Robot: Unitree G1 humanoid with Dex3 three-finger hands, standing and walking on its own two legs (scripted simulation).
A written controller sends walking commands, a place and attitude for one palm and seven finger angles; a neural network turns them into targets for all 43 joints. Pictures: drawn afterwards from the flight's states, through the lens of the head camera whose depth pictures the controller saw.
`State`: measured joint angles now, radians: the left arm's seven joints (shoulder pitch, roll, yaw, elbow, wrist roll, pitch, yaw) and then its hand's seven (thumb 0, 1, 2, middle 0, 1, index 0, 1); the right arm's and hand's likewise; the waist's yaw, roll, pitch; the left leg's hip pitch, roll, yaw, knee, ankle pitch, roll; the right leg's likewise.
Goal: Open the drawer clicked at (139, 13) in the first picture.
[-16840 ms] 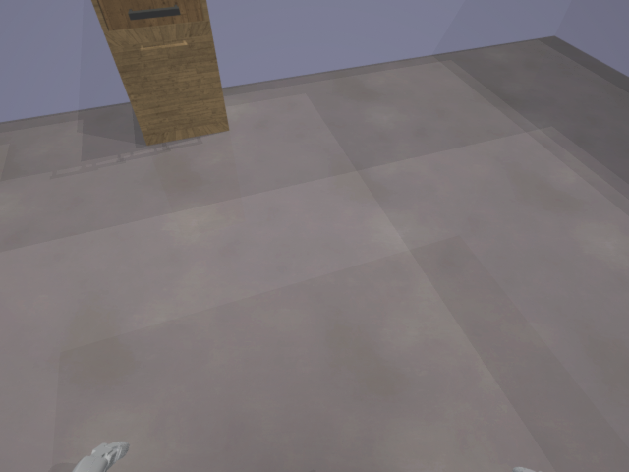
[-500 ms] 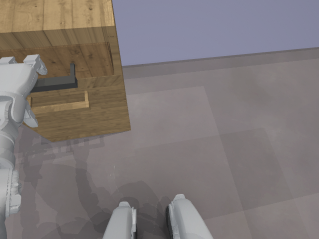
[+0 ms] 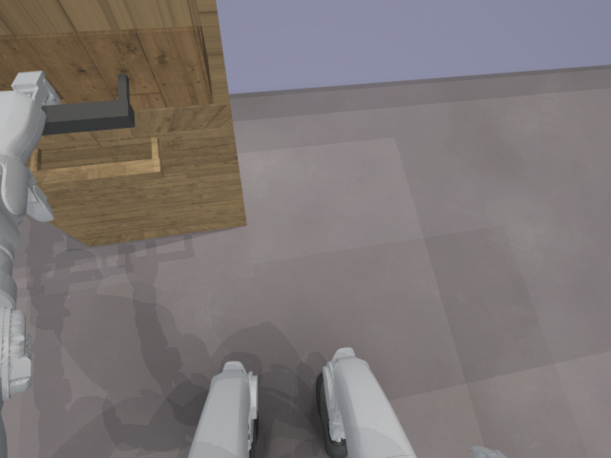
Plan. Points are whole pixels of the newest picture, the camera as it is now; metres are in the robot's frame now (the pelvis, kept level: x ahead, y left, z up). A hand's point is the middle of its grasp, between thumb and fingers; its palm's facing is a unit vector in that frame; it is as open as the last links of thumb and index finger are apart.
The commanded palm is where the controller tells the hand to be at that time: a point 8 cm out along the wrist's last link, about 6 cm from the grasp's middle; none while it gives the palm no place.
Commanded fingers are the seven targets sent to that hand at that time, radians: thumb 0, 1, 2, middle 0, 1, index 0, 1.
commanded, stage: lower the fingers behind the handle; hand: left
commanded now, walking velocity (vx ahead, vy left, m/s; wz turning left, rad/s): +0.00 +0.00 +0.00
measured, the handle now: (46, 104) +0.55 +0.31 +0.00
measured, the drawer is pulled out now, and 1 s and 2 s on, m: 0.00 0.00 0.10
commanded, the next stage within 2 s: close the thumb around the handle in 0.32 s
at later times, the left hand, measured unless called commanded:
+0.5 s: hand (27, 151) +0.49 +0.33 -0.02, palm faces -0.08 -0.02 -1.00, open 13.7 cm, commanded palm +0.50 +0.31 +0.03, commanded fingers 0.00 -0.22 0.42 -0.32 -1.23 -0.32 -1.23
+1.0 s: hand (26, 149) +0.49 +0.33 -0.02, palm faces -0.08 -0.03 -1.00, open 6.1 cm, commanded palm +0.49 +0.30 +0.03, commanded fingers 0.00 0.90 0.90 -0.40 -1.35 -0.40 -1.35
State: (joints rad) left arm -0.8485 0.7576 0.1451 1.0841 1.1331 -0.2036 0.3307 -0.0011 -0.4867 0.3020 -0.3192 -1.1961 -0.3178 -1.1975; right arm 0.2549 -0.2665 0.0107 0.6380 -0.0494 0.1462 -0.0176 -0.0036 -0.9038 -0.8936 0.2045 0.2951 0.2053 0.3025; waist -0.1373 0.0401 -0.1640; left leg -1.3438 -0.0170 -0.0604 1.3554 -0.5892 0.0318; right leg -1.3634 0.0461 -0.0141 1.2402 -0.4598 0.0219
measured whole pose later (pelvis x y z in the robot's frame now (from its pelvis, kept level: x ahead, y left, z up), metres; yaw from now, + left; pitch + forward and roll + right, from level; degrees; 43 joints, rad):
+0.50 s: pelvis -0.01 +0.01 +0.00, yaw +0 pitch +33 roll -5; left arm -0.85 0.75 0.14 1.05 1.12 -0.22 0.33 0.00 -0.47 0.31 -0.32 -1.20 -0.32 -1.20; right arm 0.28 -0.26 0.02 0.64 -0.04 0.15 -0.01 0.00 -0.90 -0.89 0.21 0.30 0.21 0.30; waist -0.14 0.05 -0.16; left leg -1.36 -0.02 -0.06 1.37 -0.59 0.05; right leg -1.37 0.04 -0.01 1.24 -0.45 0.03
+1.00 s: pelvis +0.00 +0.01 +0.00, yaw -1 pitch +33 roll -5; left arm -0.82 0.75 0.16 1.03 1.11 -0.23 0.33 0.00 0.63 0.78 -0.38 -1.32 -0.40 -1.32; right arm 0.27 -0.27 0.01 0.63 -0.05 0.16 -0.01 0.00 -0.90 -0.89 0.20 0.30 0.21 0.30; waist -0.13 0.04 -0.16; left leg -1.34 -0.02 -0.05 1.36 -0.59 0.04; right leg -1.36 0.05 -0.01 1.24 -0.46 0.03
